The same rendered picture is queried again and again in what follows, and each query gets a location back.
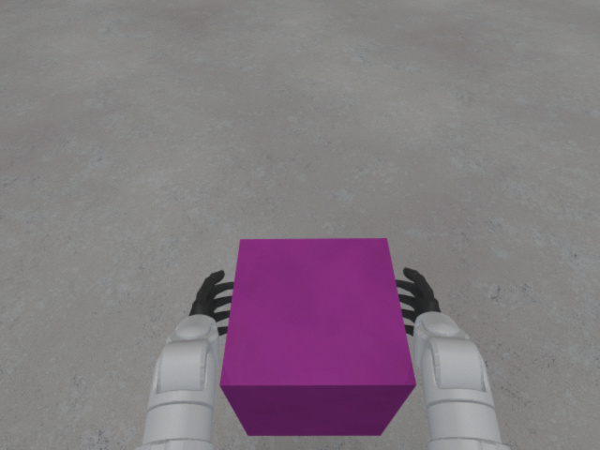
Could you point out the carton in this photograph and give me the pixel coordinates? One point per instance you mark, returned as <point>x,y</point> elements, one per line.
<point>316,343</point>

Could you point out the robot right forearm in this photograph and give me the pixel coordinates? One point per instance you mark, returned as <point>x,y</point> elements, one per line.
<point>458,399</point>

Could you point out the robot left hand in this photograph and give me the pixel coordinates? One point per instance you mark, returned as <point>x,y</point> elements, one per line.
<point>205,303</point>

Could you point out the robot left forearm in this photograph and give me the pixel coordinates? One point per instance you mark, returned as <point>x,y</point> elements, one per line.
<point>182,396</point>

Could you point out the robot right hand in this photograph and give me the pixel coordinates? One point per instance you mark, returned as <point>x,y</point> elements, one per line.
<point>423,300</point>

